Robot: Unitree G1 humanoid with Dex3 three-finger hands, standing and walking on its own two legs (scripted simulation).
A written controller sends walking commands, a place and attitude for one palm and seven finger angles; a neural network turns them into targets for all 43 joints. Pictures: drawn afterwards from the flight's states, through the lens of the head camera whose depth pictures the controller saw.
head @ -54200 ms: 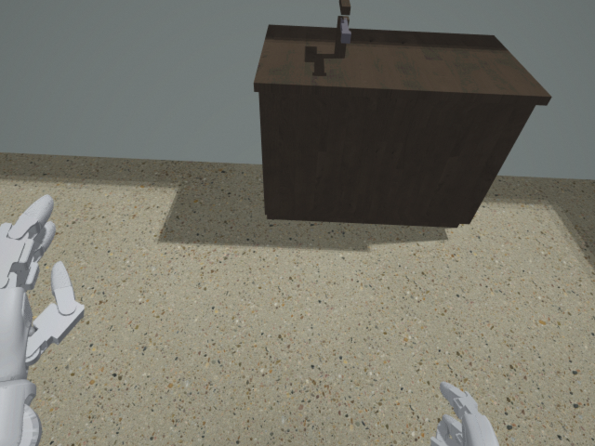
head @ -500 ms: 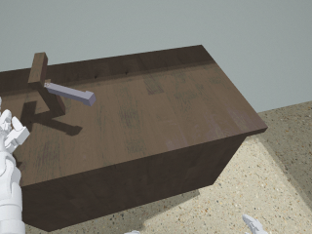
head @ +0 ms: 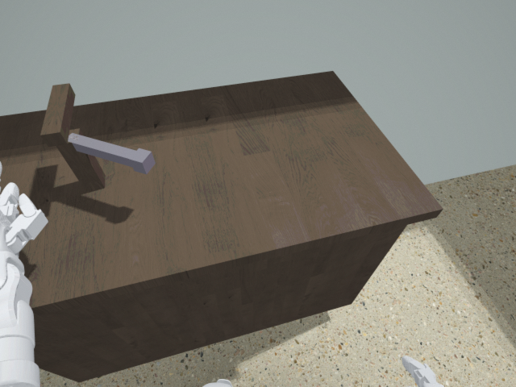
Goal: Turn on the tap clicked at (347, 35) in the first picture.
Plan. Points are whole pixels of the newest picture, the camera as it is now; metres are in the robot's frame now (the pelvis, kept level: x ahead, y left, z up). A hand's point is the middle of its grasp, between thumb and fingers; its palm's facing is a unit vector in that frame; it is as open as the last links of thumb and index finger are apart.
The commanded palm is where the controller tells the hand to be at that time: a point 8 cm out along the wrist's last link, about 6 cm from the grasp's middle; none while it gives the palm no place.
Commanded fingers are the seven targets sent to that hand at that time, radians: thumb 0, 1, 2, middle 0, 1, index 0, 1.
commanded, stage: push the lever round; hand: left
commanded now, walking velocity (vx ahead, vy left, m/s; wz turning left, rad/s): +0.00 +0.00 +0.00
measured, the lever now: (142, 161) +0.44 +0.22 +0.10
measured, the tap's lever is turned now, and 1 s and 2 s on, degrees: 55 55 55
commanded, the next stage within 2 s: none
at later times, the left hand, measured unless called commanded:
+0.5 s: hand (54, 215) +0.33 +0.32 +0.09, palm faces +0.53 -0.84 -0.09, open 7.8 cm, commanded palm +0.28 +0.35 +0.09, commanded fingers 0.00 0.90 0.90 -0.15 -0.15 -0.15 -0.15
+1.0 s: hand (79, 210) +0.34 +0.29 +0.09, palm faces +0.58 -0.81 -0.06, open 7.8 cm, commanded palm +0.30 +0.32 +0.09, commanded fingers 0.00 0.90 0.90 -0.15 -0.15 -0.15 -0.15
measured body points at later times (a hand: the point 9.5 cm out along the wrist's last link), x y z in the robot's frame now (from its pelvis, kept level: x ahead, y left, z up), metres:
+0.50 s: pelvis +0.00 +0.00 +0.00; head +0.03 +0.00 +0.45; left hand +0.29 +0.36 +0.10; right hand +0.14 -0.26 -0.10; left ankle +0.05 +0.09 -0.71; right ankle -0.01 -0.09 -0.71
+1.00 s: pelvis +0.00 +0.00 +0.00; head +0.02 +0.00 +0.45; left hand +0.31 +0.34 +0.09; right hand +0.14 -0.25 -0.10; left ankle +0.05 +0.09 -0.71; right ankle -0.01 -0.09 -0.71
